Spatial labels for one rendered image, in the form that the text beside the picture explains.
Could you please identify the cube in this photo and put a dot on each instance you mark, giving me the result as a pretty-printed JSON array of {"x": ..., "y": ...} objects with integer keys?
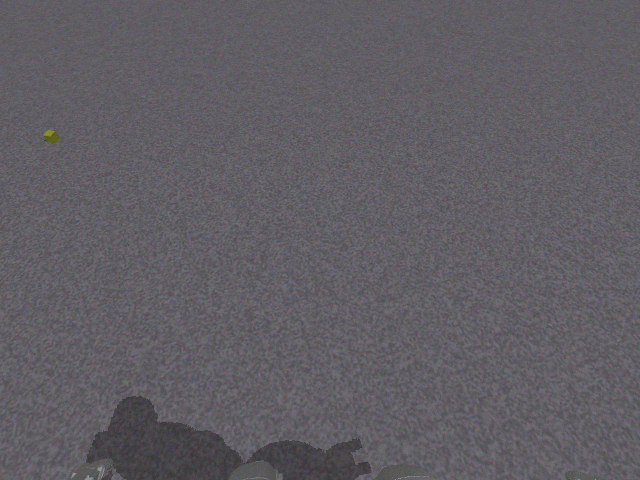
[{"x": 51, "y": 136}]

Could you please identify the left robot hand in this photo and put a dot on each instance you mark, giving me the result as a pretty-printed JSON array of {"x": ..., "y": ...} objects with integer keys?
[{"x": 94, "y": 471}]

